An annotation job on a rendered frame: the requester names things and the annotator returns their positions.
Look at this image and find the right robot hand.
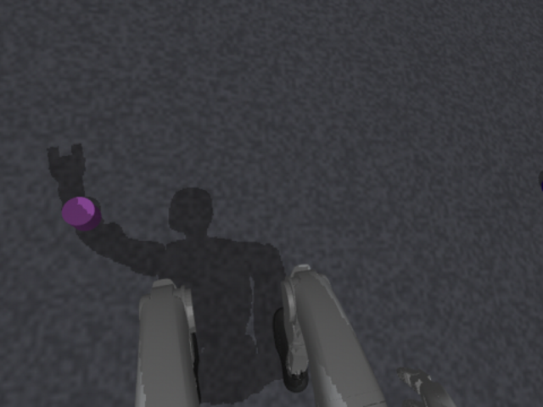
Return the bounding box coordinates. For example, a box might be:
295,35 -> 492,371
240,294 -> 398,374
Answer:
396,367 -> 456,407

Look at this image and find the right robot foot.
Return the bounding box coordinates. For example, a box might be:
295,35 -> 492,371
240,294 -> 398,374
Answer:
273,307 -> 308,393

